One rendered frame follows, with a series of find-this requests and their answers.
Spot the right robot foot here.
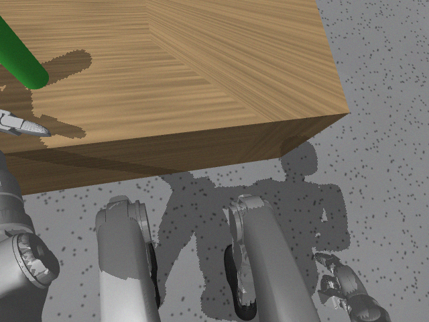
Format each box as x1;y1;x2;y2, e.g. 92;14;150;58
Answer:
224;244;257;321

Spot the left robot foot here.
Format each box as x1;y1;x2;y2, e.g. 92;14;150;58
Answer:
148;243;160;309

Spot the left robot arm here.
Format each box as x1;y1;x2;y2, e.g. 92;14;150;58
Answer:
0;150;60;322

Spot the left robot hand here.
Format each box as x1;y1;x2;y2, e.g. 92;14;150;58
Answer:
0;109;51;137

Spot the right robot arm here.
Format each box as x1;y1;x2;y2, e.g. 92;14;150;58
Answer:
347;294;391;322

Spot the right robot hand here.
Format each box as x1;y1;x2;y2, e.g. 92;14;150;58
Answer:
314;253;369;311

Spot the can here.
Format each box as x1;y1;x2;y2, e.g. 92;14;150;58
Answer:
0;16;49;89

